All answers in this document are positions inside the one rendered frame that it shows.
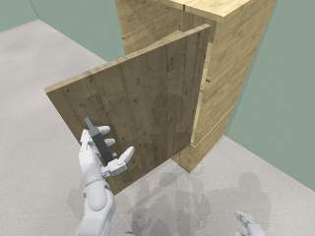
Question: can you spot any robot left forearm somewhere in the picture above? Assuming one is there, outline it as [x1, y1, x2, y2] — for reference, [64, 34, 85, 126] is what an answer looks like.
[75, 180, 117, 236]

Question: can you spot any left robot hand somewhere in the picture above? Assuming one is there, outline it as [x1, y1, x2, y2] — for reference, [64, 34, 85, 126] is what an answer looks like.
[78, 126, 135, 187]

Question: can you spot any right robot hand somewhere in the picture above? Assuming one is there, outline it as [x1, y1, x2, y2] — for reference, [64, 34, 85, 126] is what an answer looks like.
[234, 210, 266, 236]

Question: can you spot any cupboard door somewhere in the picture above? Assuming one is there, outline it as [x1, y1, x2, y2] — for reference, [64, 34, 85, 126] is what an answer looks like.
[43, 24, 211, 196]

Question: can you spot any handle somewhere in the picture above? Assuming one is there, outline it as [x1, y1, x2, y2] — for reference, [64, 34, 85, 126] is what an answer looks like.
[84, 117, 113, 165]

